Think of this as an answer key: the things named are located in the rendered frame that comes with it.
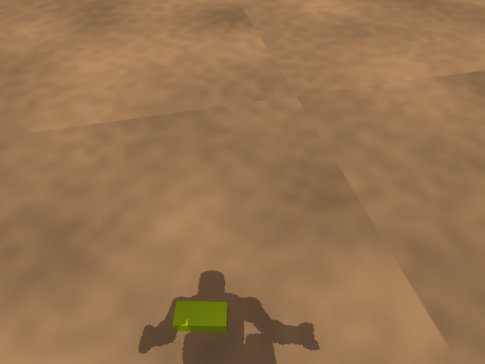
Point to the carton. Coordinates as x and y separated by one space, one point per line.
200 316

